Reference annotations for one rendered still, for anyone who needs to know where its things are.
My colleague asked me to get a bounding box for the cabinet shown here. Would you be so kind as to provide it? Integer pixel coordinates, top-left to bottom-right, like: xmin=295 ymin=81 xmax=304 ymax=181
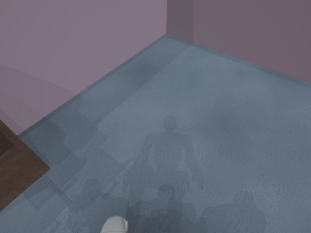
xmin=0 ymin=119 xmax=50 ymax=212

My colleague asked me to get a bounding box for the left robot thigh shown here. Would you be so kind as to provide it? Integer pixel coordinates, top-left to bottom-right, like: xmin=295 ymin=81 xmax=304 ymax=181
xmin=100 ymin=216 xmax=128 ymax=233

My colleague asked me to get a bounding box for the drawer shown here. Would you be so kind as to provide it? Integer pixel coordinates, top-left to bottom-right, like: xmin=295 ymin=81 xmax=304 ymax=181
xmin=0 ymin=131 xmax=14 ymax=155

